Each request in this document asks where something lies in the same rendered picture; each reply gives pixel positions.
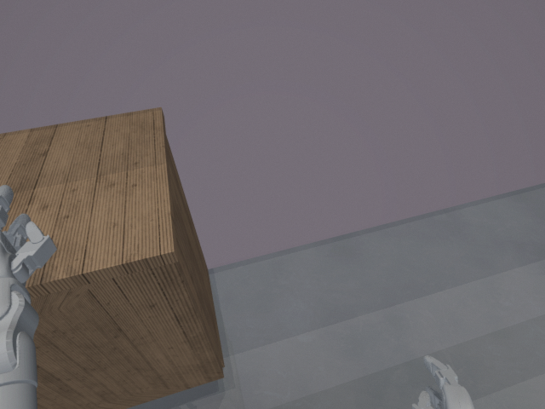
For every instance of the counter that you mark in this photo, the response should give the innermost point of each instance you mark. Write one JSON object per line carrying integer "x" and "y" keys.
{"x": 126, "y": 313}

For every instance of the robot left forearm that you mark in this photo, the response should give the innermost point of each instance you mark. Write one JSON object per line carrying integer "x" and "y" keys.
{"x": 18, "y": 362}

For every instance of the left robot hand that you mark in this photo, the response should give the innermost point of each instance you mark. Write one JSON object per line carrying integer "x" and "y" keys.
{"x": 19, "y": 259}

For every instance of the right robot hand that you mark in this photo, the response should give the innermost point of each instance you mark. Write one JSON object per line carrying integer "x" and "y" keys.
{"x": 454, "y": 396}

